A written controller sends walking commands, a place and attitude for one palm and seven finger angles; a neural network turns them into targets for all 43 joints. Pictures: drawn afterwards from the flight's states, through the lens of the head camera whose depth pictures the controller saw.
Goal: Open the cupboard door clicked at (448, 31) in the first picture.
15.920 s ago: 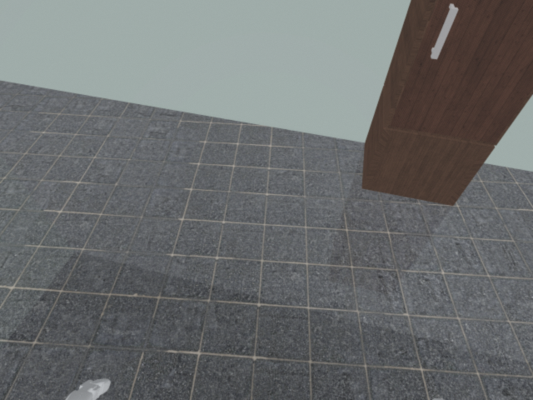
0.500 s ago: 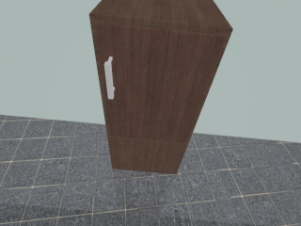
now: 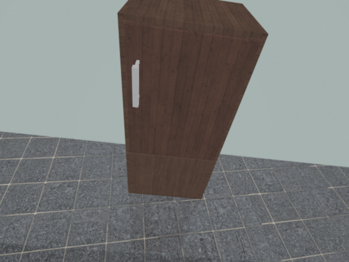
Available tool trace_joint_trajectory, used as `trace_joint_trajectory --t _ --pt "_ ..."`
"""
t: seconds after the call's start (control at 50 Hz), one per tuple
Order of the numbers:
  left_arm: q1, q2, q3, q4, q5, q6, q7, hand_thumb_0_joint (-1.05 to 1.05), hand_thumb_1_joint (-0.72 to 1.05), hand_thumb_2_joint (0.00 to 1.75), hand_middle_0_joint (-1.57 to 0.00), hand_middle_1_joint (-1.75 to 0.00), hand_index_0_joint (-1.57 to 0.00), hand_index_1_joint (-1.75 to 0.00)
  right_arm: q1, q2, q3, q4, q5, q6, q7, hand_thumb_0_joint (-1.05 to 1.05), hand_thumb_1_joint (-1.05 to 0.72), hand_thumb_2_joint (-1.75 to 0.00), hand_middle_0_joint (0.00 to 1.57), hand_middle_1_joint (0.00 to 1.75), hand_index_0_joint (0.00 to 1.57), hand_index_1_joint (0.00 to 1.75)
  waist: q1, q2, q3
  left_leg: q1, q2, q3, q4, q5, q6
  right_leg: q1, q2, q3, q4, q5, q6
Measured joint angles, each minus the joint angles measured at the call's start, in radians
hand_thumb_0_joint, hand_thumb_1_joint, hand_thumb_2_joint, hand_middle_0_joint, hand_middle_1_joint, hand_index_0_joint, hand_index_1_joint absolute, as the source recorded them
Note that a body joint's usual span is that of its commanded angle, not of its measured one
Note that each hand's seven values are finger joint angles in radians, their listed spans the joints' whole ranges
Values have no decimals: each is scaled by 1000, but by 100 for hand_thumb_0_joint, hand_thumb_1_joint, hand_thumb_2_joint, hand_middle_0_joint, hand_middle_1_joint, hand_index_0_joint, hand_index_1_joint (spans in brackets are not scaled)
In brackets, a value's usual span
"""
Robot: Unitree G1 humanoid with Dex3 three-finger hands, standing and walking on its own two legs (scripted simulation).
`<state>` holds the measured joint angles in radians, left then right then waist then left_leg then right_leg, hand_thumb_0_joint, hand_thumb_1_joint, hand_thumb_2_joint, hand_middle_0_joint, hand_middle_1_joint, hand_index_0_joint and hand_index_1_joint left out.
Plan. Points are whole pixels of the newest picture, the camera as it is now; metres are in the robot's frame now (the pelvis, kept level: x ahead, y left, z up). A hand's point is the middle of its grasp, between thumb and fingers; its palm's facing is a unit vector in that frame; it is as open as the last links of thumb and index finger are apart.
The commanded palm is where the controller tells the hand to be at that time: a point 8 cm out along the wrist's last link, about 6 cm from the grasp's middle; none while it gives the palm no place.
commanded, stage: come to a stop and stand still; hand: left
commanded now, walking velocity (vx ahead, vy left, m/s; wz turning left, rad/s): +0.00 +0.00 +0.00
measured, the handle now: (136, 84) +0.66 +0.17 +0.07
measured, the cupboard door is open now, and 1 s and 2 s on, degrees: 0 0 0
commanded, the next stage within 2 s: look again from close up in 0.94 s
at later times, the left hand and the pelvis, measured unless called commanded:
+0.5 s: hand out of the picture -0.15 +0.24 -0.18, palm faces -0.02 -0.98 -0.19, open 7.4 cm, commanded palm none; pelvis -0.12 +0.05 +0.01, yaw -2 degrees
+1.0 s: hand out of the picture -0.05 +0.27 -0.15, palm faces -0.06 -0.99 -0.16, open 7.4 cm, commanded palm none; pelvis -0.13 +0.08 +0.02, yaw -2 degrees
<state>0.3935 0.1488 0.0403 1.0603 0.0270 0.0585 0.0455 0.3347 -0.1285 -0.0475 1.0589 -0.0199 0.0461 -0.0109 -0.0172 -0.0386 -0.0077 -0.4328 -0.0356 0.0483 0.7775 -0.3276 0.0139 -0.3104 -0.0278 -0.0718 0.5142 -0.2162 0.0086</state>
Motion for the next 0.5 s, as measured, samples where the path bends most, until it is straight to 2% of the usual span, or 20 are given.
trace_joint_trajectory --t 0.02,0.04,0.06,0.1,0.12,0.18,0.22,0.26,0.3,0.34,0.36,0.38,0.4,0.42,0.44,0.46,0.48,0.5 --pt "-8 6 5 6 0 8 4 1 90 90 -20 -30 -20 -29 23 1 -1 -7 3 -10 1 1 -91 -90 20 30 20 30 -8 -8 -10 36 9 -6 4 -15 3 -24 -4 -1 38 2 8" --pt "-20 10 6 5 -4 12 6 1 90 90 -20 -30 -20 -29 48 -2 -1 -15 3 -26 0 0 -91 -90 20 30 20 30 -17 -5 -20 68 19 -22 -58 -26 10 -69 1 1 111 -53 6" --pt "-45 19 7 1 -8 15 7 1 90 90 -20 -30 -20 -29 62 5 0 -11 1 -37 -6 0 -91 -90 20 30 20 30 -29 -19 -14 53 10 -14 -54 18 35 -113 2 32 197 -115 -1" --pt "-96 34 13 -24 -8 10 6 1 91 90 -20 -30 -20 -29 82 21 13 4 -2 -35 -19 0 -91 -90 20 30 20 30 -27 -47 9 45 -12 15 -55 64 82 -180 14 109 374 -136 -16" --pt "-117 36 17 -38 -4 4 1 1 91 90 -20 -30 -20 -29 93 27 19 18 -4 -30 -21 0 -91 -90 20 30 20 30 -21 -48 11 45 -17 20 -77 84 94 -207 24 127 459 -122 -18" --pt "-151 36 22 -72 1 -15 -11 1 91 90 -20 -30 -20 -29 111 47 32 54 -5 -21 -23 1 -91 -90 20 30 20 30 -8 -31 -9 52 -22 15 -188 150 87 -237 54 142 638 -57 -17" --pt "-145 36 22 -82 0 -25 -19 1 91 90 -20 -30 -19 -29 112 58 33 62 -4 -24 -24 1 -91 -90 20 30 20 30 -4 -20 -32 65 -23 11 -277 176 64 -215 67 134 674 -35 -17" --pt "-118 34 23 -81 -1 -26 -26 0 91 90 -20 -30 -19 -29 102 62 28 57 -5 -30 -27 1 -91 -90 20 30 20 30 -6 -5 -55 85 -19 8 -366 184 40 -159 76 108 629 -61 -21" --pt "-80 31 20 -74 -2 -18 -34 0 91 90 -20 -30 -19 -29 84 57 21 43 -10 -34 -30 1 -91 -90 20 30 20 30 -14 18 -68 112 -12 5 -450 182 22 -65 79 61 483 -137 -29" --pt "-34 28 16 -68 -8 -5 -41 0 91 90 -20 -30 -20 -29 63 47 14 22 -19 -30 -34 1 -91 -90 20 30 20 30 -24 44 -70 148 -5 0 -539 205 -6 68 88 -3 231 -242 -43" --pt "-10 28 16 -67 -16 -1 -43 0 91 90 -20 -30 -20 -29 52 42 10 12 -20 -26 -35 1 -91 -90 20 30 21 30 -24 50 -67 161 -5 1 -572 225 -34 146 95 -39 75 -258 -51" --pt "15 33 18 -70 -24 0 -42 0 91 90 -20 -30 -20 -29 38 39 8 7 -21 -15 -39 1 -91 -90 20 30 21 30 -18 40 -58 156 -13 13 -567 221 -76 222 93 -69 -73 -227 -65" --pt "38 48 20 -79 -26 -1 -33 0 91 90 -20 -30 -20 -29 24 37 3 5 -15 -3 -45 2 -92 -90 20 30 21 30 -7 -2 -46 98 -43 35 -456 135 -110 276 71 -64 -177 -159 -99" --pt "43 51 20 -71 -20 3 -17 0 91 90 -20 -30 -20 -29 11 24 -6 -6 -7 5 -42 2 -93 -90 20 30 21 30 3 -9 -22 9 -45 32 -233 37 -108 276 61 -66 -215 -25 -114" --pt "34 44 17 -49 -14 15 -3 0 91 90 -20 -30 -20 -29 4 5 -17 -16 -1 13 -37 3 -94 -90 20 30 21 30 -6 20 10 -65 -26 0 13 -28 -90 266 76 -90 -182 18 -107" --pt "32 44 13 -32 -9 25 2 0 91 90 -20 -30 -20 -29 7 -8 -23 -27 2 19 -28 3 -94 -90 20 30 21 30 -21 34 31 -110 -12 -23 218 -71 -70 262 86 -110 -142 0 -95" --pt "36 50 12 -16 -5 22 2 0 91 90 -20 -30 -20 -29 19 -13 -24 -33 4 16 -18 3 -94 -90 20 30 21 30 -32 29 34 -128 3 -29 342 -83 -50 259 85 -119 -118 -30 -81" --pt "41 58 13 -5 -3 13 0 1 91 90 -20 -30 -20 -29 35 -15 -23 -35 5 14 -6 3 -94 -90 20 30 21 30 -36 14 24 -127 24 -28 401 -74 -34 256 81 -122 -111 -51 -69"
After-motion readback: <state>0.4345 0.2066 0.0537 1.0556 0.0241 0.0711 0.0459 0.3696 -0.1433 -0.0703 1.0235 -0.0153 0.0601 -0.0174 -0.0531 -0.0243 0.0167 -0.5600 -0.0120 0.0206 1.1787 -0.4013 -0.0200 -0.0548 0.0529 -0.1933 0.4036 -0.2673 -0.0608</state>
